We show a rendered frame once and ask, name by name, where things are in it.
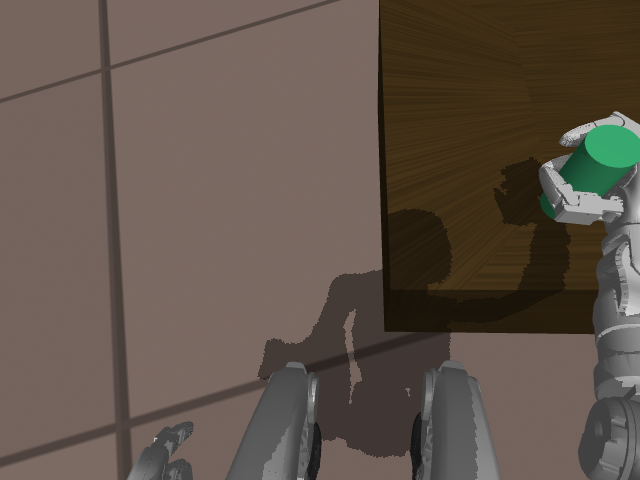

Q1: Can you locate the right robot arm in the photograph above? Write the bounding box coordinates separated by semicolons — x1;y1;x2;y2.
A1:
578;223;640;480

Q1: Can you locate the can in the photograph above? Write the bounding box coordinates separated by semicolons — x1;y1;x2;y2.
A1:
540;125;640;219

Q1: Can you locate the right robot hand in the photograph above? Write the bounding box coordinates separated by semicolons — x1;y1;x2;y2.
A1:
539;112;640;235

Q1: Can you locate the left robot hand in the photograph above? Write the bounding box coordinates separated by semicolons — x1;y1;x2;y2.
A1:
127;421;194;480

